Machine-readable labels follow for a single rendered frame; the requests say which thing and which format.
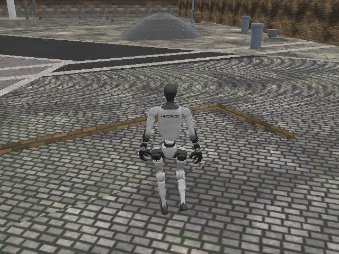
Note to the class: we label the right robot hand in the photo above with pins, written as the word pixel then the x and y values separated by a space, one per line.
pixel 198 155

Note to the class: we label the robot right upper arm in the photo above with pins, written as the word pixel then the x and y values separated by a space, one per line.
pixel 189 121

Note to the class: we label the robot left forearm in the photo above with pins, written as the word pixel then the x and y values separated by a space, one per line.
pixel 144 142

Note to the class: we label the robot left upper arm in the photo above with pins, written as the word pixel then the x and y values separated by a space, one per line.
pixel 150 120

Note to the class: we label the robot right forearm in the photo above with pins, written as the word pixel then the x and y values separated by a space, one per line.
pixel 195 142

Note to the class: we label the robot torso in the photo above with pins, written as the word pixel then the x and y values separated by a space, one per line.
pixel 169 125

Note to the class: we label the left robot hand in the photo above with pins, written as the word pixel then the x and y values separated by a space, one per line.
pixel 146 153

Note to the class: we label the robot right foot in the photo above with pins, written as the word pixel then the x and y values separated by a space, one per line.
pixel 183 207

